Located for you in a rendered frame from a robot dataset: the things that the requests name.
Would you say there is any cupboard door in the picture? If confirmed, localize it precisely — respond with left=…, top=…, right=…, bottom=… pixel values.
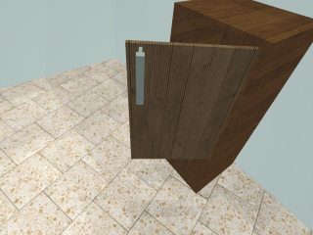
left=125, top=40, right=260, bottom=160

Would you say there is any handle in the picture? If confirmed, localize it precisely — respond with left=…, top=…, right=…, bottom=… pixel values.
left=136, top=46, right=145, bottom=105

